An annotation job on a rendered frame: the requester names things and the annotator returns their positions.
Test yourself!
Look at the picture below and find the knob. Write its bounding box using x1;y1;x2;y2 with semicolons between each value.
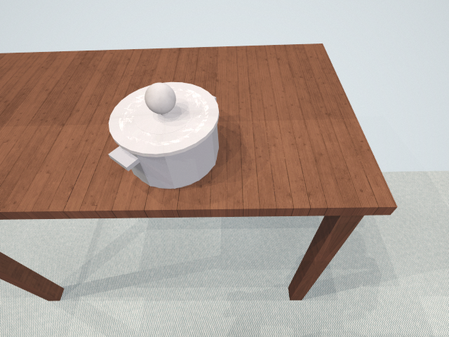
145;83;176;114

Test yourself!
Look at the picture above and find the lid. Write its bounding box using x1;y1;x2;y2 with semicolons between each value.
109;82;219;157

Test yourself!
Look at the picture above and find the pot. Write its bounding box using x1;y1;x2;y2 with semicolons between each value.
108;96;219;189

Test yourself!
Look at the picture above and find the table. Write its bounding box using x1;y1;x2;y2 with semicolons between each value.
0;44;397;301

